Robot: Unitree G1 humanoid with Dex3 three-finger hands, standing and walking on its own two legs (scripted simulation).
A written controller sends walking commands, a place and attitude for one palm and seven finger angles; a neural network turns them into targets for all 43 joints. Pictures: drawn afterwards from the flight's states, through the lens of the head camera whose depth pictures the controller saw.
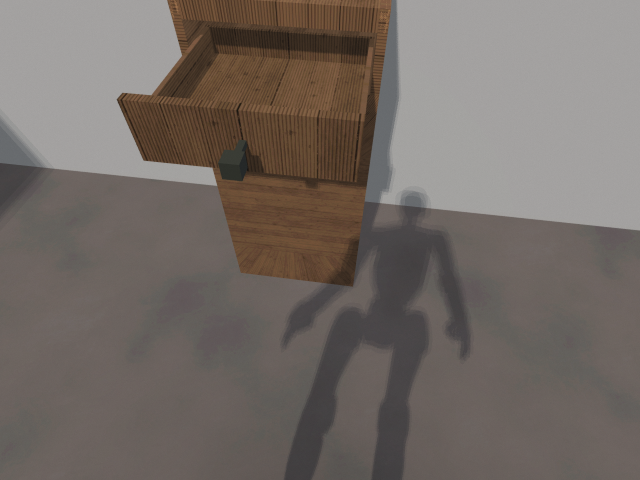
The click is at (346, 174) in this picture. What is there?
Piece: drawer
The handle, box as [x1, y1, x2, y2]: [218, 140, 247, 180]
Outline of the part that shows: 245,140 239,140 234,150 224,150 218,162 222,178 242,180 247,167 244,150 246,147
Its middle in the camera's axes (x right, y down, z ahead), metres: -0.14 -0.13 +0.61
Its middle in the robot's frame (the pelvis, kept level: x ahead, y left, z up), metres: +0.55 +0.17 +0.08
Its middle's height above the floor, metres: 0.86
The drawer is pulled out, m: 0.30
